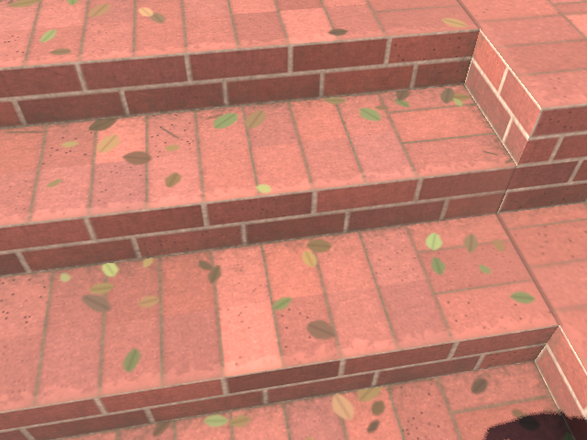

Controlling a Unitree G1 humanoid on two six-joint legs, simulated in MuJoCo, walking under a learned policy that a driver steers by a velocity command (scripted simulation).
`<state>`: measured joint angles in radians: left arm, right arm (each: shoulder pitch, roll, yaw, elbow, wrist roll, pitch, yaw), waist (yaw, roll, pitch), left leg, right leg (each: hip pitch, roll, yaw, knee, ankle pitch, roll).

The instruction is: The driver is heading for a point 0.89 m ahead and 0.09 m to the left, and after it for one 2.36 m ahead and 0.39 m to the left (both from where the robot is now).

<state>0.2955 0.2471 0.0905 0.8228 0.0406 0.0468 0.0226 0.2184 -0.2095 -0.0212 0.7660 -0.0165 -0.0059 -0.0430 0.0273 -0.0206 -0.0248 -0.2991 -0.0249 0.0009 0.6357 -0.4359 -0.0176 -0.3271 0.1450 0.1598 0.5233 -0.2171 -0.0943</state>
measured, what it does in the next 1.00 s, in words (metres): climbs: left foot, then right foot 0.15 m higher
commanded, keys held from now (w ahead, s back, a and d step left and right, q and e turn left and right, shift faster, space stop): w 0.44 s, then w+q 0.56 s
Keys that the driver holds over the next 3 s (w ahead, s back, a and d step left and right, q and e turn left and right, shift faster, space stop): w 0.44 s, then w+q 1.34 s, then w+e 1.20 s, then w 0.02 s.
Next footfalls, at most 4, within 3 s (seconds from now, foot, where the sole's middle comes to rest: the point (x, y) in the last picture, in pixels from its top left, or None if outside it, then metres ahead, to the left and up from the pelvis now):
0.02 left None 0.02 0.11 -0.77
0.48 right None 0.39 -0.15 -0.62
1.10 left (308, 311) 0.66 0.01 -0.47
1.50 right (391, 142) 1.01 -0.16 -0.32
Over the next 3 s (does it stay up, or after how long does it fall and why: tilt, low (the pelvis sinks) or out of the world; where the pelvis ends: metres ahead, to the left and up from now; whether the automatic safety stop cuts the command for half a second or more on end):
stays up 1.55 0.22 0.73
